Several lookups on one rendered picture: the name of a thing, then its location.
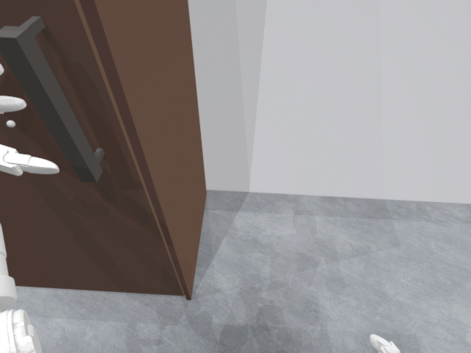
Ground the right robot hand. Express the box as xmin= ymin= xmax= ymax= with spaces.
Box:
xmin=369 ymin=334 xmax=400 ymax=353

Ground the handle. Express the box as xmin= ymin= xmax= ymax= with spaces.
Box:
xmin=0 ymin=16 xmax=105 ymax=183

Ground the robot left upper arm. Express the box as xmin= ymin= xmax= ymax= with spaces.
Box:
xmin=0 ymin=309 xmax=42 ymax=353

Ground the wardrobe door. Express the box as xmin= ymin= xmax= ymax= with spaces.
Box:
xmin=0 ymin=0 xmax=184 ymax=296

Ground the robot left forearm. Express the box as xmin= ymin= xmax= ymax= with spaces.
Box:
xmin=0 ymin=224 xmax=18 ymax=313

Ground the left robot hand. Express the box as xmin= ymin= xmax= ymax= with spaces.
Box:
xmin=0 ymin=64 xmax=59 ymax=176

